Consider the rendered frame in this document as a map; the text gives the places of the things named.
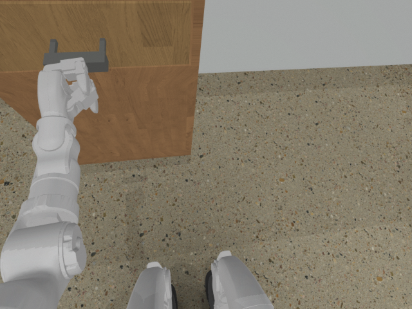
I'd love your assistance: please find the left robot thigh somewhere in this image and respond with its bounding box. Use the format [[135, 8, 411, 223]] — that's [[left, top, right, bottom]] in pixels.
[[126, 267, 172, 309]]

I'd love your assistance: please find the handle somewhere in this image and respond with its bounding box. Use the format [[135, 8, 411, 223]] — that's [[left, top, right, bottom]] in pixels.
[[43, 38, 109, 73]]

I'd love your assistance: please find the drawer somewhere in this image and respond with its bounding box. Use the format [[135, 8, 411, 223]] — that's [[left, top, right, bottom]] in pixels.
[[0, 1, 191, 71]]

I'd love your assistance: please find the robot left forearm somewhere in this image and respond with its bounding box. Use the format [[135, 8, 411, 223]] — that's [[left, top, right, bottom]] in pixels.
[[0, 116, 80, 282]]

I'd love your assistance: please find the robot right shin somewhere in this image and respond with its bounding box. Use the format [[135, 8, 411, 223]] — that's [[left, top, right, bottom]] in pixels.
[[212, 250, 232, 309]]

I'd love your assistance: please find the robot left hand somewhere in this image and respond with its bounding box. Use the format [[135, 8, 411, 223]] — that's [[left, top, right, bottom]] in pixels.
[[37, 57, 98, 122]]

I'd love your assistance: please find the robot left upper arm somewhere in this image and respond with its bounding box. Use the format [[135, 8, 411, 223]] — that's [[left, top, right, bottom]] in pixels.
[[0, 221, 87, 309]]

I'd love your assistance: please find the cabinet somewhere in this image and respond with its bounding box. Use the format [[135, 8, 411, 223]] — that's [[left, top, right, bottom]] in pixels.
[[0, 0, 205, 165]]

